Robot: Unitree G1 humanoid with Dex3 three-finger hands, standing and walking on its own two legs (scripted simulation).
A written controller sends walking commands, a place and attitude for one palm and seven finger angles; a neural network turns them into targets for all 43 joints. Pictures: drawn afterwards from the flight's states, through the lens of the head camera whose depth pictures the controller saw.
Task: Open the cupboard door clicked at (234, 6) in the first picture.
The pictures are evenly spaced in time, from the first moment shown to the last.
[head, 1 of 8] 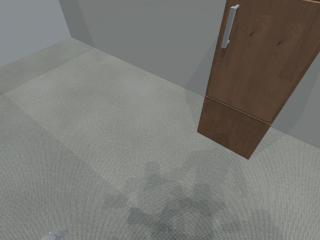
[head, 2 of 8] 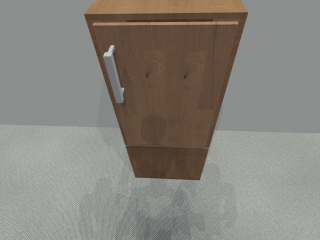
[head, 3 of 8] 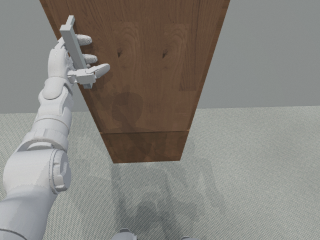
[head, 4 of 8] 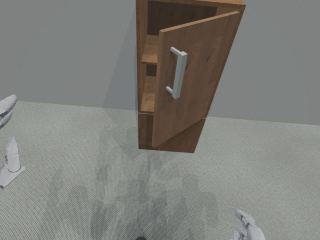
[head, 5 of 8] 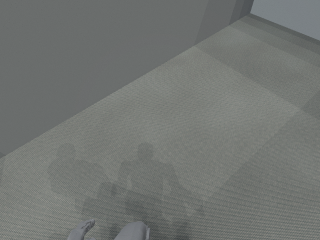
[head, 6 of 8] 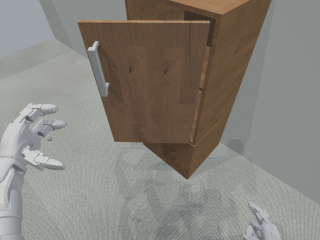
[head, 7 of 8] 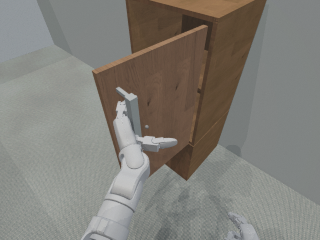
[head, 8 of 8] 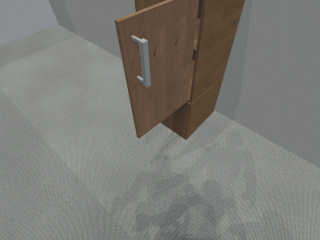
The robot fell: no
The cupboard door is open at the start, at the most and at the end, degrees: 0 88 87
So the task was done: yes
